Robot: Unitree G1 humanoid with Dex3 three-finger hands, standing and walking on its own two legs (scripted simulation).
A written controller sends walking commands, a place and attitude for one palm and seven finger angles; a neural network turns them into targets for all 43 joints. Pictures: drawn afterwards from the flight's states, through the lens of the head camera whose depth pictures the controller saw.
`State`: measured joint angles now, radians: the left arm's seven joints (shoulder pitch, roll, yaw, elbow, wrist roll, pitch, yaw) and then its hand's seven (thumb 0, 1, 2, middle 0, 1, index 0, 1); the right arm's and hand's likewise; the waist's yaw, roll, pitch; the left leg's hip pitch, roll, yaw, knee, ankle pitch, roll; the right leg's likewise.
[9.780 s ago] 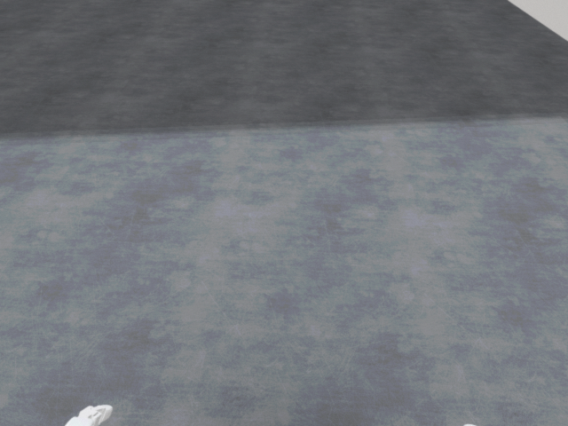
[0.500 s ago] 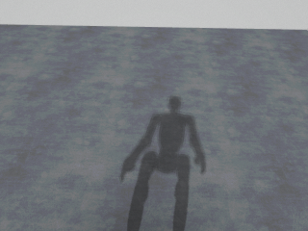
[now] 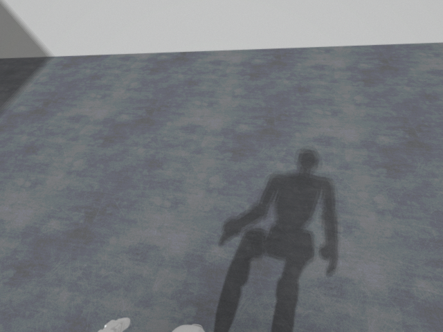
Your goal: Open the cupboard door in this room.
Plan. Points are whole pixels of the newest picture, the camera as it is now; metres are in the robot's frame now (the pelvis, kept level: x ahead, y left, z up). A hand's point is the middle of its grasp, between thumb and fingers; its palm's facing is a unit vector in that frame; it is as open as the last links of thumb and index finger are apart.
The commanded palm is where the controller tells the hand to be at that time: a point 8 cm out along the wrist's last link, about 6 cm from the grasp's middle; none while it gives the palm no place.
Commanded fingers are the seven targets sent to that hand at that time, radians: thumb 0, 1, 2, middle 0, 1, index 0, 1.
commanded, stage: turn or walk to find it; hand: left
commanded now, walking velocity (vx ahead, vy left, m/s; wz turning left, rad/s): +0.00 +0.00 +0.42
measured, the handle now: out of the picture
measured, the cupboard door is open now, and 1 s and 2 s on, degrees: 0 0 0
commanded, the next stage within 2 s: none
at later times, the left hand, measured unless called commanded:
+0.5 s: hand out of the picture -0.07 +0.25 -0.18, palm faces +0.27 -0.93 -0.24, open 7.4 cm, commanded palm none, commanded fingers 0.00 0.90 0.90 -0.20 -0.30 -0.20 -0.30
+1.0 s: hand out of the picture -0.02 +0.20 -0.14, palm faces +0.41 -0.87 -0.28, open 7.4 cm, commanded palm none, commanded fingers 0.00 0.90 0.90 -0.20 -0.30 -0.20 -0.30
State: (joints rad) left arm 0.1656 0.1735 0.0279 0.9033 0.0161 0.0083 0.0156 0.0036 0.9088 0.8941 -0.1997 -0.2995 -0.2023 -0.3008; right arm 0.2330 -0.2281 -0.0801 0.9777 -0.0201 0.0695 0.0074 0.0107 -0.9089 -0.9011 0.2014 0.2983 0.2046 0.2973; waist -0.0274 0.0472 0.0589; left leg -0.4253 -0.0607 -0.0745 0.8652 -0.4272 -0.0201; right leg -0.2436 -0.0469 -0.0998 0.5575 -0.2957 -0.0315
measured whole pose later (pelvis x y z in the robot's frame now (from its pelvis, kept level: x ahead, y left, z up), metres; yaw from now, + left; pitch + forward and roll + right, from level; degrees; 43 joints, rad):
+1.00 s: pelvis -0.03 -0.02 +0.00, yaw +26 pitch -1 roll +2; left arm 0.16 0.17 0.02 0.90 0.02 0.00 0.02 0.00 0.91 0.89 -0.20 -0.30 -0.20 -0.30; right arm 0.23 -0.24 -0.09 0.99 -0.02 0.07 0.01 0.01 -0.91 -0.90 0.20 0.30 0.20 0.30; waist -0.03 0.05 0.07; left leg -0.46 -0.05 -0.06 1.06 -0.43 -0.03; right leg -0.23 -0.06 -0.12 0.54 -0.29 -0.04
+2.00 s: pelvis -0.05 -0.04 +0.01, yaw +51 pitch -1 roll +3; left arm 0.20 0.16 0.02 0.92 0.02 0.01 0.02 0.00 0.91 0.89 -0.20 -0.30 -0.20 -0.30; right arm 0.23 -0.25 -0.09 1.00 -0.02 0.08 0.02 0.01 -0.91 -0.90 0.20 0.30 0.20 0.30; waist -0.02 0.04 0.07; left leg -0.47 0.01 -0.03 1.15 -0.38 -0.06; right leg -0.22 -0.09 -0.18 0.51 -0.27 -0.04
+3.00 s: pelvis -0.06 -0.06 +0.01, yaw +77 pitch -1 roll +2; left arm 0.21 0.16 0.02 0.94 0.02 0.00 0.02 0.00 0.91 0.89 -0.20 -0.30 -0.20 -0.30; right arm 0.23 -0.25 -0.08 1.01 -0.02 0.08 0.01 0.01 -0.91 -0.90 0.20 0.30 0.20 0.30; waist -0.02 0.03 0.08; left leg -0.44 0.03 -0.02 1.07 -0.41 -0.07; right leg -0.20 -0.10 -0.20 0.50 -0.28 -0.03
